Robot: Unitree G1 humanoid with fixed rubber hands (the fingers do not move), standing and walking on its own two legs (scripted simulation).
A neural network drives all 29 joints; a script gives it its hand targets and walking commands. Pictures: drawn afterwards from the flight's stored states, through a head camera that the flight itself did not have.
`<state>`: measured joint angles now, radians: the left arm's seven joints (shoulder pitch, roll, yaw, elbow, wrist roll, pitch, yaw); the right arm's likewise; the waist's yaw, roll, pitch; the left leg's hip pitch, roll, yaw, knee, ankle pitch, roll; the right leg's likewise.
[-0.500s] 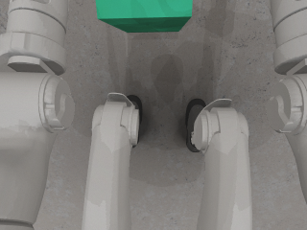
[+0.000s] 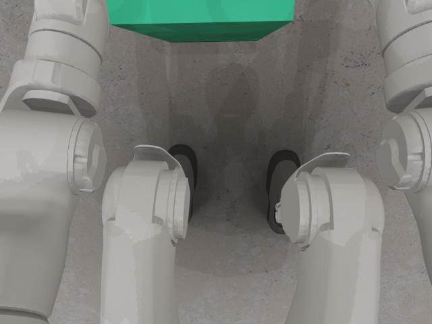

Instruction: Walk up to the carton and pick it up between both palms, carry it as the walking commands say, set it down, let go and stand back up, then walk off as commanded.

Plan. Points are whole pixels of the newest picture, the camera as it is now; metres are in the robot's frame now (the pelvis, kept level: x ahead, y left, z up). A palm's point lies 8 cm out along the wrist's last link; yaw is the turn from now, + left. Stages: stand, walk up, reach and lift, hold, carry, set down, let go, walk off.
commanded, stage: reach and lift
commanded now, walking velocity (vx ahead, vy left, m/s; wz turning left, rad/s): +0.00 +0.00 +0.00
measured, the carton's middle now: out of the picture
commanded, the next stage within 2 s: none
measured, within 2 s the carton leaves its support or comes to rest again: leaves its support in 1.50 s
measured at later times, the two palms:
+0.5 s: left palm out of the picture +0.55 +0.18 -0.18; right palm out of the picture +0.57 -0.12 -0.18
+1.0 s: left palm out of the picture +0.56 +0.18 -0.18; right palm out of the picture +0.57 -0.09 -0.18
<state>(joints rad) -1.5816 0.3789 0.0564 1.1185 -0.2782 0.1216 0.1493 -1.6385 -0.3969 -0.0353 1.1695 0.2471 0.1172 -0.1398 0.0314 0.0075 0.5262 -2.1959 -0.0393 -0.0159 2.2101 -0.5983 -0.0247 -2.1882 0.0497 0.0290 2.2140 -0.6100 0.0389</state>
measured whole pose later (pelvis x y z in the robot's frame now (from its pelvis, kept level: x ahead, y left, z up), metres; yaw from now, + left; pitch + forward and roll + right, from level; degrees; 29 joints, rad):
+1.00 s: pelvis +0.00 +0.00 +0.00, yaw +1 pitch +33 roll -1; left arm -1.57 0.28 0.21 1.08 -0.09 0.19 0.13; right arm -1.60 -0.20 -0.32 1.02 -0.07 0.21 -0.06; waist 0.03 0.04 0.50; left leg -2.20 -0.07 -0.02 2.22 -0.61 -0.02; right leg -2.17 0.06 0.04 2.23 -0.64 0.05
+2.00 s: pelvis -0.01 -0.02 +0.05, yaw +1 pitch +31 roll +2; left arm -1.54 0.19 0.35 0.80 0.08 0.39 0.15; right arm -1.57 -0.13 -0.36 0.79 -0.13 0.39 -0.17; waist 0.03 -0.01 0.53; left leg -2.03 -0.05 -0.04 2.06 -0.58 -0.06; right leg -2.04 0.08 0.04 2.08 -0.59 0.02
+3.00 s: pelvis -0.03 -0.01 +0.14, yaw +0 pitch +24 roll +1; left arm -1.38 0.08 0.39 0.59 0.14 0.50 0.14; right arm -1.41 -0.04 -0.43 0.60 -0.17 0.47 -0.13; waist 0.03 -0.02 0.53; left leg -1.69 -0.05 -0.05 1.76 -0.49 -0.05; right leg -1.70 0.09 0.05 1.77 -0.49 0.03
